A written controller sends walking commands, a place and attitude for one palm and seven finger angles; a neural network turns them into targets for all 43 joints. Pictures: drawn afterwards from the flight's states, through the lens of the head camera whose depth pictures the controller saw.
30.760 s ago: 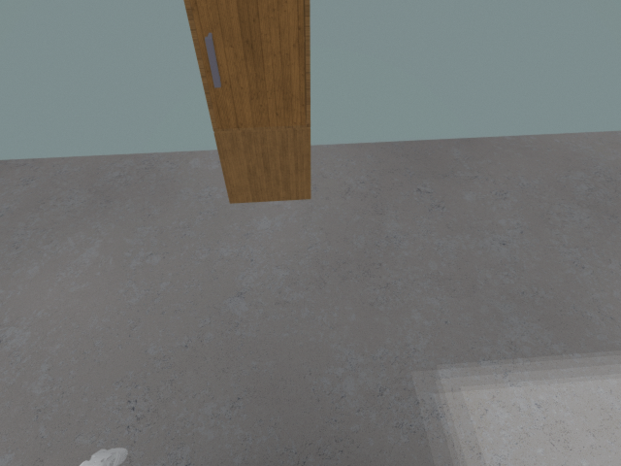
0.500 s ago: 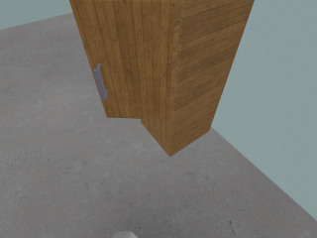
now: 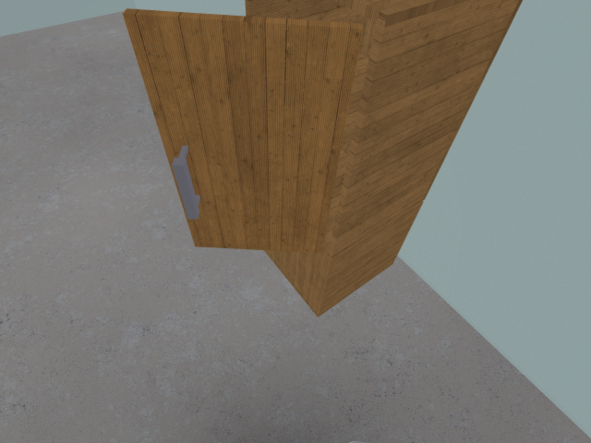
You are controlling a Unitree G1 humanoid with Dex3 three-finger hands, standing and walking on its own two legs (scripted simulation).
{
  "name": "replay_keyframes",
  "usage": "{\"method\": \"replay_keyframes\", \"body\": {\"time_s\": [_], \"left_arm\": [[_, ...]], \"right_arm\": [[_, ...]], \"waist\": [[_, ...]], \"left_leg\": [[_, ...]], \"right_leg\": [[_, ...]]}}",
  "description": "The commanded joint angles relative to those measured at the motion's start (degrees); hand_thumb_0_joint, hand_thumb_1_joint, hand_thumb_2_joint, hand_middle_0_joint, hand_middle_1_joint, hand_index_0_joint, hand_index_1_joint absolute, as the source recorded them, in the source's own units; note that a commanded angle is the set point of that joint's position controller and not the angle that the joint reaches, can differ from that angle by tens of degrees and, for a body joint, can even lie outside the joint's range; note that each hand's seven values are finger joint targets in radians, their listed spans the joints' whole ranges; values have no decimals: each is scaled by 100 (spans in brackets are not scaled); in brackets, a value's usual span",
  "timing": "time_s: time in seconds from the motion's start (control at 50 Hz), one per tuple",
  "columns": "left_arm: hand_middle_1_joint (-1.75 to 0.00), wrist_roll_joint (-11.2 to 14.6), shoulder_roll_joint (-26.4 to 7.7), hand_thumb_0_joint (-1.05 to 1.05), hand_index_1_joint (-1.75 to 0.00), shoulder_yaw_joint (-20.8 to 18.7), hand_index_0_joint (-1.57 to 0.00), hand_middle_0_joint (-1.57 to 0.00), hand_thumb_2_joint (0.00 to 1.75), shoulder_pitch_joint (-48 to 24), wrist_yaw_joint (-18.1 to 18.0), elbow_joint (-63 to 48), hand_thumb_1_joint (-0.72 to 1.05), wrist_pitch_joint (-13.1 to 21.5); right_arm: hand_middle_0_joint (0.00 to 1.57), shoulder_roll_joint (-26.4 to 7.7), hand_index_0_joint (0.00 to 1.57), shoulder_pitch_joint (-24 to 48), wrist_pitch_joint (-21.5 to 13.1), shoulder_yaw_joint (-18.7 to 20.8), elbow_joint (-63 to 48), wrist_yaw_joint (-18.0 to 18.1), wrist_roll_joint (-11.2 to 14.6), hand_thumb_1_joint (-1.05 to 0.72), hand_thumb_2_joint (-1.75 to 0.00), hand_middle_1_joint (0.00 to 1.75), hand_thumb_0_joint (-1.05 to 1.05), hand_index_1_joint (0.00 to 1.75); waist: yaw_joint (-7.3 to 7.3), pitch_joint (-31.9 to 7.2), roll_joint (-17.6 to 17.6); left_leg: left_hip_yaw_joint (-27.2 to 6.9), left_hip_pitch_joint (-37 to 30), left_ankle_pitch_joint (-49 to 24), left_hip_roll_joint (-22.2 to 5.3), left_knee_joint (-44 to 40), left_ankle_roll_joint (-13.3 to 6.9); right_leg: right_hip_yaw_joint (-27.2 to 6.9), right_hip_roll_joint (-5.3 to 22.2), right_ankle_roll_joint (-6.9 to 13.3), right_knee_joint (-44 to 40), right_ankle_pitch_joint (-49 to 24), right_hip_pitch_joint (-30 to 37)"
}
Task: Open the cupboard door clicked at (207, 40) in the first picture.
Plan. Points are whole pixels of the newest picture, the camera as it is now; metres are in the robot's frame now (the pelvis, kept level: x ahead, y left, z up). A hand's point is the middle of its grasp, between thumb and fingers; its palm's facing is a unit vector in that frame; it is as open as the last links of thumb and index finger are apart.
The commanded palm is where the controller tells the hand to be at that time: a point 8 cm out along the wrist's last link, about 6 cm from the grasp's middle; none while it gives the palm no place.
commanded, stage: come to a stop and stand still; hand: left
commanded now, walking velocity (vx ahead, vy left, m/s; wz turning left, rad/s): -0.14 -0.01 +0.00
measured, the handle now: (189, 183) +0.59 +0.26 -0.07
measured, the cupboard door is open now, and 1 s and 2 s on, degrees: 52 52 52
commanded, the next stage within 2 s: look again from close up in 0.88 s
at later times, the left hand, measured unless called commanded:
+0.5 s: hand out of the picture +0.04 +0.15 -0.18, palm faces +0.05 -0.98 -0.20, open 7.3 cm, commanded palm none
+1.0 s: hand out of the picture -0.02 +0.18 -0.17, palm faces -0.02 -0.97 -0.24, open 7.3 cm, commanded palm none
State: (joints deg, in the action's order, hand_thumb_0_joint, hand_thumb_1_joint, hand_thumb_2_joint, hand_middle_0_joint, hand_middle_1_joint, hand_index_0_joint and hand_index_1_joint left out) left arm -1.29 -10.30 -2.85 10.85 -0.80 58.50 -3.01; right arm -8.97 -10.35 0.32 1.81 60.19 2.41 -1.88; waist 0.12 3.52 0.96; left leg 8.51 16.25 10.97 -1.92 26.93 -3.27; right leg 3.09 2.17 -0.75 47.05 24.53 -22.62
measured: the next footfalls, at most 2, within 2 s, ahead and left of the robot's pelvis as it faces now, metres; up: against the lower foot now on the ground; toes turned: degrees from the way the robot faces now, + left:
right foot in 0.12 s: +0.03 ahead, -0.14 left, +0.00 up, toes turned -4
left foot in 0.40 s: +0.02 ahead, +0.08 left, +0.00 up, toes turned +2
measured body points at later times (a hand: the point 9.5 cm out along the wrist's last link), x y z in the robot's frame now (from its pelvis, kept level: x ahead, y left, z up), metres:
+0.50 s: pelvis -0.01 -0.03 +0.00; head +0.00 -0.02 +0.45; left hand +0.04 +0.20 -0.16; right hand +0.02 -0.26 -0.16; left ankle -0.01 +0.08 -0.74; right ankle -0.01 -0.14 -0.74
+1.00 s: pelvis -0.02 +0.00 +0.00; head +0.00 -0.02 +0.45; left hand -0.01 +0.23 -0.15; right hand -0.01 -0.23 -0.17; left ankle -0.02 +0.08 -0.74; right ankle -0.01 -0.14 -0.74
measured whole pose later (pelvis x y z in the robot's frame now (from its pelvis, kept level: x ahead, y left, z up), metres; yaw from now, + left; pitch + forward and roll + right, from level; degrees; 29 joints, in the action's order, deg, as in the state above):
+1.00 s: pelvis -0.02 +0.00 +0.00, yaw -2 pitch -1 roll +1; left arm -1.0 -9.3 0.8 16.9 -1.3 63.0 0.1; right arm -10.6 -16.2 -1.1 -0.7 61.1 0.8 -1.2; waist 0.5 1.6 -2.0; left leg 5.2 10.7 13.9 2.4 24.9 -3.1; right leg 0.4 3.6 -1.8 28.5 14.5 -13.4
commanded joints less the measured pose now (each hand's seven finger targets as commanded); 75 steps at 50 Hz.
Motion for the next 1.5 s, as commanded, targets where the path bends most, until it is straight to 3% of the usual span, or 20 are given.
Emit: {"method": "replay_keyframes", "body": {"time_s": [0.0, 0.06, 0.08, 0.1, 0.12, 0.14, 0.18, 0.28, 0.32, 0.36, 0.38, 0.42, 0.44, 0.46, 0.48, 0.52, 0.6, 0.7, 0.96, 1.48], "left_arm": [[-30, 17, -375, 0, -30, -101, -20, -20, 90, 392, -50, -336, 90, -11], [-30, 12, -496, 0, -30, -108, -20, -20, 90, 706, -64, -338, 90, 85], [-30, -20, -719, 0, -30, -129, -20, -20, 90, 669, -91, -385, 90, 146], [-30, -59, -1055, 0, -30, -151, -20, -20, 90, 458, -109, -433, 90, 200], [-30, -27, -1125, 0, -30, -117, -20, -20, 90, 372, -104, -477, 90, 229], [-30, -36, -1011, 0, -30, -113, -20, -20, 90, 267, -133, -434, 90, 287], [-30, -7, -927, 0, -30, -79, -20, -20, 90, 97, -162, -379, 90, 343], [-30, 12, -1045, 0, -30, -110, -20, -20, 90, 127, -155, -242, 90, 355], [-30, 43, -1002, 0, -30, -96, -20, -20, 90, 42, -138, -175, 90, 348], [-30, 105, -795, 0, -30, -52, -20, -20, 90, -17, -98, -193, 90, 305], [-30, 101, -653, 0, -30, -15, -20, -20, 90, 24, -88, -198, 90, 274], [-30, 56, -590, 0, -30, 2, -20, -20, 90, -35, -87, -111, 90, 197], [-30, 38, -625, 0, -30, 115, -20, -20, 90, 1017, -343, 136, 90, 435], [-30, 43, -1035, 0, -30, 92, -20, -20, 90, 568, -303, -107, 90, 527], [-30, 42, -1038, 0, -30, 79, -20, -20, 90, 294, -267, -239, 90, 537], [-30, 19, -835, 0, -30, 129, -20, -20, 90, 257, -196, -322, 90, 450], [-30, 22, -540, 0, -30, 227, -20, -20, 90, 526, -136, -157, 90, 362], [-30, 14, -552, 0, -30, 248, -20, -20, 90, 653, -91, -26, 90, 342], [-30, 41, -519, 0, -30, 263, -20, -20, 90, 768, -102, 253, 90, 417], [-30, 53, -465, 0, -30, 212, -20, -20, 90, 734, -116, 362, 90, 470]], "right_arm": [[20, -1201, 20, -366, 24, 326, -227, 78, 14, -90, -90, 30, 0, 30], [20, -1165, 20, -280, 59, 346, -298, 16, 79, -90, -90, 30, 0, 30], [20, -970, 20, -339, 76, 342, -341, -23, 115, -90, -90, 30, 0, 30], [20, -631, 20, -447, 101, 293, -405, -86, 150, -90, -90, 30, 0, 30], [20, -504, 20, -329, 177, 246, -494, -124, 140, -90, -90, 30, 0, 30], [20, -454, 20, -160, 237, 237, -488, -107, 105, -90, -90, 30, 0, 30], [20, -520, 20, -247, 227, 196, -372, -87, 139, -90, -90, 30, 0, 30], [20, -485, 20, -283, 175, 131, -234, -125, 154, -90, -90, 30, 0, 30], [20, -445, 20, -476, 142, 110, -112, -119, 141, -90, -90, 30, 0, 30], [20, -663, 20, -594, 58, 103, -36, -112, 94, -90, -90, 30, 0, 30], [20, -795, 20, -461, 34, 89, -85, -103, 74, -90, -90, 30, 0, 30], [20, -805, 20, -258, 24, 48, -62, -112, 68, -90, -90, 30, 0, 30], [20, -878, 20, 339, -118, 42, -549, -140, 155, -90, -90, 30, 0, 30], [20, -495, 20, -255, -74, -2, -649, -175, 132, -90, -90, 30, 0, 30], [20, -484, 20, -608, -71, -31, -593, -180, 120, -90, -90, 30, 0, 30], [20, -610, 20, -825, -151, -52, -634, -206, 67, -90, -90, 30, 0, 30], [20, -818, 20, -602, -155, -56, -771, -142, 103, -90, -90, 30, 0, 30], [20, -899, 20, -605, -169, -64, -640, -147, 83, -90, -90, 30, 0, 30], [20, -728, 20, -786, -258, -149, -109, -108, 111, -90, -90, 30, 0, 30], [20, -516, 20, -780, -246, -148, 286, -44, 106, -90, -90, 30, 0, 30]], "waist": [[-40, -615, -1048], [134, -797, -640], [98, -806, -38], [-36, -679, 961], [43, -542, 939], [33, -556, 929], [-20, -681, 1051], [63, -485, 816], [-29, -379, 755], [-13, -302, -38], [79, -280, -321], [137, -60, -362], [409, -18, -474], [-82, -571, -410], [-204, -675, -401], [-156, -500, -1140], [9, 36, -170], [23, 288, -231], [6, -61, -6], [8, -202, 8]], "left_leg": [[-1317, -533, -3151, -1815, -560, -664], [-1086, -281, -2187, -1364, -44, -265], [-790, -57, -1188, -874, 411, 59], [-208, 411, 590, -157, 991, 406], [-397, 338, 1903, 113, 1688, 476], [-678, 575, 2160, 109, 2182, 449], [-846, 784, 1967, 89, 2526, 513], [-637, 246, 1351, 161, 964, 591], [-619, -414, 624, 155, 50, 558], [-1141, -934, -592, -341, -478, 315], [-1384, -560, -586, -671, -598, 157], [-1439, 25, 242, -582, -880, 154], [-811, -158, -217, -379, 594, 360], [-814, -169, 672, -75, 444, 380], [-844, -376, 621, -124, 185, 354], [-1206, -353, -251, -446, -229, 142], [-1417, 198, 430, -552, -728, -31], [-1494, 302, 1428, -492, -1243, -19], [-1128, -348, -1, -416, -880, 22], [-886, -698, -656, -418, -542, 147]], "right_leg": [[-72, -5, 43, -344, -28, 353], [-46, 0, 106, -1962, -1524, 1287], [-669, 459, 261, -2465, -2534, 1426], [-1513, 1436, 695, -2686, -3366, 1422], [-1661, 1912, 1123, -2922, -3743, 973], [-1629, 1790, 1255, -2745, -4472, 1121], [-1304, 1568, 1264, -2403, -5361, 1698], [-1134, 1387, 1049, -2400, -4711, 1820], [-1092, 1244, 824, -2416, -3665, 1365], [-798, 746, 394, -2299, -2147, 762], [-607, 478, 224, -2424, -1536, 955], [-524, 337, 187, -2521, -928, 1254], [-927, 807, 260, -2413, -3073, 1069], [-1466, 1235, 580, -2476, -2545, 1137], [-1271, 1108, 695, -2411, -1637, 929], [-543, 429, 446, -1927, -969, 782], [-337, 179, 261, -2016, -786, 948], [-402, 210, 236, -2090, -717, 828], [-573, 372, 213, -2256, -1379, 926], [-693, 414, 306, -2365, -2253, 1138]]}}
